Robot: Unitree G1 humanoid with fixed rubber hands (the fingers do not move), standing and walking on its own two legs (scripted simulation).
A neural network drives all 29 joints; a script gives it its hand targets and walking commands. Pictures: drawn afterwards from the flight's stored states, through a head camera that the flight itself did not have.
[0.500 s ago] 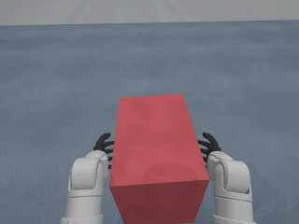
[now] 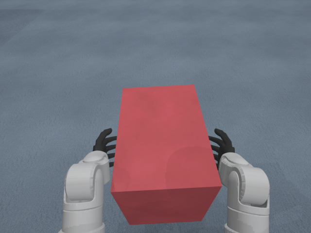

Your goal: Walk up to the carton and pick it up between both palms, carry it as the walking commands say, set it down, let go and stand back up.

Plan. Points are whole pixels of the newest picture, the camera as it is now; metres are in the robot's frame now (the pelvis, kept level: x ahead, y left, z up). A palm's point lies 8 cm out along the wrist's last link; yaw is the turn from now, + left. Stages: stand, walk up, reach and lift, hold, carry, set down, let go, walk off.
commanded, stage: carry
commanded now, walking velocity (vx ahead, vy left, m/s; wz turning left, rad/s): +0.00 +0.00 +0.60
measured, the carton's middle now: (161, 154) +0.33 +0.00 +0.02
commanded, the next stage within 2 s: none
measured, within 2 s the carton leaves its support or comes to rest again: neither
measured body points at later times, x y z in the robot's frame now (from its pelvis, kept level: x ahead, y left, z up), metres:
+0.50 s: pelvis -0.05 -0.01 +0.00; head -0.03 -0.03 +0.45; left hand +0.21 +0.18 +0.08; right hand +0.27 -0.11 +0.08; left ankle +0.05 +0.10 -0.72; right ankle -0.01 -0.12 -0.72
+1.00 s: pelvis -0.04 -0.04 +0.01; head -0.06 -0.06 +0.46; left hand +0.23 +0.14 +0.08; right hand +0.27 -0.14 +0.08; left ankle +0.05 +0.10 -0.72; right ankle -0.01 -0.12 -0.72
